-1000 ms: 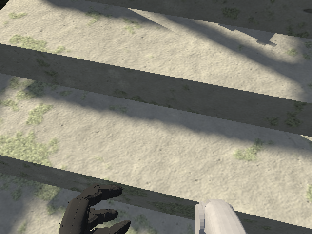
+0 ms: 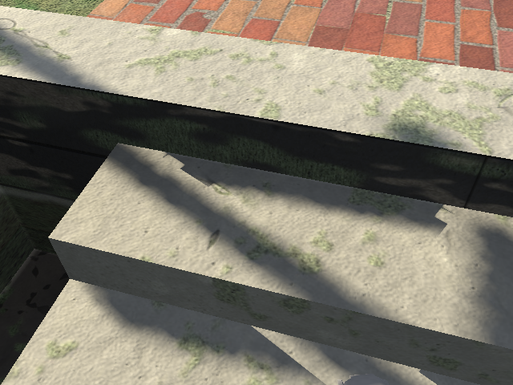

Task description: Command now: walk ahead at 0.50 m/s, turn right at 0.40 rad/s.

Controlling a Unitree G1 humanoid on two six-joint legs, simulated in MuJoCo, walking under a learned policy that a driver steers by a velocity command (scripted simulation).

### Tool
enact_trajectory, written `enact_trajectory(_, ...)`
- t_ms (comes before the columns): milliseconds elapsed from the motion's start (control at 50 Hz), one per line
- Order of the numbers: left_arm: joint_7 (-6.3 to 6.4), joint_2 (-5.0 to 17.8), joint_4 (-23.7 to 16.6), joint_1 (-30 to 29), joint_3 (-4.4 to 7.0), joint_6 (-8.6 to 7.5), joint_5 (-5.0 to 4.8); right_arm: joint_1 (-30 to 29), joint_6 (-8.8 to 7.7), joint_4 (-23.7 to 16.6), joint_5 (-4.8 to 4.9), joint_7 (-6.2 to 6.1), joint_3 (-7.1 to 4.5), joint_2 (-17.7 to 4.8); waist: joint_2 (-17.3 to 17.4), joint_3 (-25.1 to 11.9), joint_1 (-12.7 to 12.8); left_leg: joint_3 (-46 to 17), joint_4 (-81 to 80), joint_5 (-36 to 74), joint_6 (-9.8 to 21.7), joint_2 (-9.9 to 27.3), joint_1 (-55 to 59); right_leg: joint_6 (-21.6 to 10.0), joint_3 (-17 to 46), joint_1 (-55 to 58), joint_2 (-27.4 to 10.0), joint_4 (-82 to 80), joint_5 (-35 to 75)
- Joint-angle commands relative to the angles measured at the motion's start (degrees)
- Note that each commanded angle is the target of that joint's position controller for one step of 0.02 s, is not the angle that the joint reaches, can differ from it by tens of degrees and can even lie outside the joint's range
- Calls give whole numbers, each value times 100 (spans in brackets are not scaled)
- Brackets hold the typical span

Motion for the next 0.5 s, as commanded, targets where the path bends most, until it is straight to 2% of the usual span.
enact_trajectory(20,44,-185,-163,-125,-201,43,55,661,-91,69,-214,-61,99,-18,607,266,-54,-1388,-1411,927,290,1402,1088,-210,17,-1648,204,1642,-643)
enact_trajectory(40,90,-196,-320,-483,-260,38,30,1039,-59,237,-292,-30,118,-69,484,363,-176,-1529,-1357,873,286,1542,1706,-323,114,-2328,237,1679,-600)
enact_trajectory(60,137,-187,-407,-653,-280,36,-4,1125,-62,263,-329,7,123,-85,441,454,-188,-1471,-1452,882,285,1610,1960,-333,95,-2586,155,1372,-438)
enact_trajectory(100,170,-97,-618,-1074,-286,78,-38,1102,-89,256,-381,69,148,-30,296,401,-152,-1103,-1756,1131,179,1590,1811,-255,-205,-2193,-124,95,215)
enact_trajectory(120,186,50,-784,-1497,-250,134,-37,1187,-97,224,-400,104,160,-5,426,367,-251,-861,-1999,1269,148,1536,1591,-157,-578,-1865,-210,-538,296)
enact_trajectory(140,199,-13,-890,-1762,-250,236,-18,1402,-92,278,-401,101,190,61,675,368,-326,-818,-2159,1591,244,1578,1587,-72,-848,-1804,-273,-760,336)
enact_trajectory(160,175,-94,-1045,-2222,-290,370,-37,1172,-59,186,-339,201,196,-3,636,529,-326,-721,-2570,2259,291,1901,1356,102,-1173,-1401,-511,-1555,-197)
enact_trajectory(180,162,-212,-1177,-2601,-339,498,-34,1218,-17,185,-203,262,185,-110,741,412,-336,-600,-2745,3024,360,1898,1167,145,-1524,-803,-468,-2116,-637)
enact_trajectory(200,124,-199,-981,-2031,-261,546,-130,803,-88,-21,-48,274,160,-222,788,351,-19,2,-2603,5009,138,1601,649,198,-1884,348,-167,-2290,-599)
enact_trajectory(220,40,-254,-1016,-2043,-281,572,-50,640,-193,-145,99,268,155,-558,1119,187,211,-85,-2407,7035,310,1972,586,404,-1934,1320,-94,-3118,-1180)
enact_trajectory(240,27,-47,-1035,-1937,-191,522,-87,868,-337,-196,188,211,61,-1047,1025,82,256,-22,-2085,9098,336,2122,889,557,-2277,1898,357,-3441,-1527)
enact_trajectory(260,41,-1,-962,-1586,-152,474,-45,862,-390,-148,241,185,-49,-1433,1273,96,411,-74,-1683,9514,335,2225,1665,669,-2187,2065,599,-4394,-2120)
enact_trajectory(280,51,93,-856,-999,-85,415,-152,570,-353,-128,193,244,-163,-1739,1425,7,735,-103,-998,10269,456,2361,2208,655,-2118,2473,903,-5461,-2245)
enact_trajectory(300,200,402,-559,-117,42,335,-118,507,-376,-230,-12,262,-211,-1710,1301,-558,803,-88,-81,10759,281,2255,1428,346,-1613,3975,886,-5253,-1037)
enact_trajectory(320,323,785,-118,1210,184,311,-155,653,-393,-262,-198,302,-162,-1328,695,-1441,938,-372,1418,9120,26,1918,-310,-127,-195,6220,619,-5567,-80)
enact_trajectory(340,417,938,438,2559,243,436,84,460,-253,-305,-227,551,-63,-967,-223,-1709,1304,-770,3212,3635,-62,949,-2003,-598,1897,7576,-7,-7720,-847)
enact_trajectory(360,376,1070,408,2797,313,488,347,-158,-90,-393,280,632,-184,-884,-443,-1052,1425,-1987,5898,1712,-8,204,-2877,-662,3620,6714,-533,-9239,-2564)
enact_trajectory(380,451,1002,524,2489,315,371,314,-242,-81,-448,359,579,-123,-498,-412,-559,1159,-2742,7203,2048,58,235,-3537,-681,3774,5934,-659,-9210,-3045)
enact_trajectory(400,447,562,721,2104,216,232,308,-566,-125,-661,189,401,-100,-323,-94,-116,780,-2840,7679,1944,148,147,-3931,-672,3465,5313,-543,-9150,-3263)
enact_trajectory(420,378,193,821,1498,111,104,209,-935,-103,-983,133,207,-82,-306,266,-65,318,-2877,7662,1804,315,122,-4019,-450,2773,4961,-411,-9155,-2603)
enact_trajectory(440,325,-138,806,852,-27,23,130,-1017,-91,-1173,91,94,-13,-219,177,-143,-84,-2865,8032,1632,427,168,-4106,-337,2361,4598,-268,-9226,-2015)
enact_trajectory(460,316,-424,791,301,-160,-27,83,-1037,-50,-1241,84,20,-13,-277,429,-137,-379,-2753,7946,1391,498,270,-4235,-186,1775,4257,-128,-9226,-1611)
enact_trajectory(480,272,-443,904,303,-212,-76,156,-1052,59,-1320,105,-23,-42,-506,551,-154,-535,-2448,7691,1350,444,352,-4410,-124,1322,4196,-53,-9224,-820)
enact_trajectory(500,297,-339,970,654,-208,-109,157,-1236,106,-1421,138,-25,-29,-553,164,-196,-386,-2191,8111,696,349,364,-4808,-142,1044,4394,5,-9305,-518)
Next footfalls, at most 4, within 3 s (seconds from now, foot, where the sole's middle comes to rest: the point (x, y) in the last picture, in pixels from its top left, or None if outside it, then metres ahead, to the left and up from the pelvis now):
0.28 right None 0.33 -0.14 -0.58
0.76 left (263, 251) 0.71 0.02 -0.41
1.56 right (440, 234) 0.75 -0.38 -0.41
1.86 left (433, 74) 1.15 -0.42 -0.24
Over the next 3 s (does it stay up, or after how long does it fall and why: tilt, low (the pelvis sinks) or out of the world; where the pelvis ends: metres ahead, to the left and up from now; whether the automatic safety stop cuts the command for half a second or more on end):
stays up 1.34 -0.65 0.52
